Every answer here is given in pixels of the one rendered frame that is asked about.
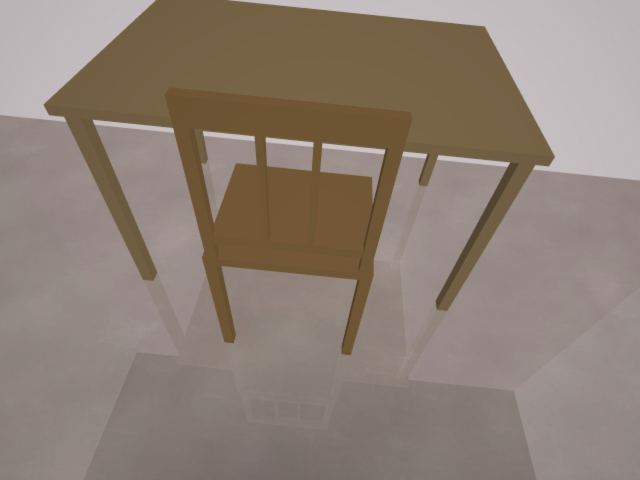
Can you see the table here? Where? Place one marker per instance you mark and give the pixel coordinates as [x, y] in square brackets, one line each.
[451, 77]

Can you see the chair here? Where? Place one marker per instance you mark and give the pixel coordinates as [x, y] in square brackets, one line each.
[289, 220]

